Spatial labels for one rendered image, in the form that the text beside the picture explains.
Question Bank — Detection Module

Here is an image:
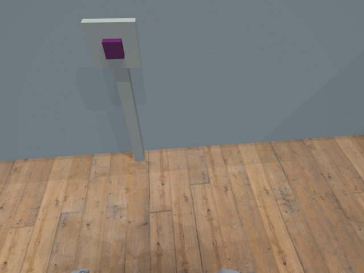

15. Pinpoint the button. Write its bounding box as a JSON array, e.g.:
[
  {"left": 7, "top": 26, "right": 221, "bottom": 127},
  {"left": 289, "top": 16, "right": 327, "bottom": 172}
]
[{"left": 102, "top": 39, "right": 125, "bottom": 59}]

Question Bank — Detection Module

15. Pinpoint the panel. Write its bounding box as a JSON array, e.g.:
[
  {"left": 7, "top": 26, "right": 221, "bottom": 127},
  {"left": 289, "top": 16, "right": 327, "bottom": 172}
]
[{"left": 81, "top": 18, "right": 145, "bottom": 162}]

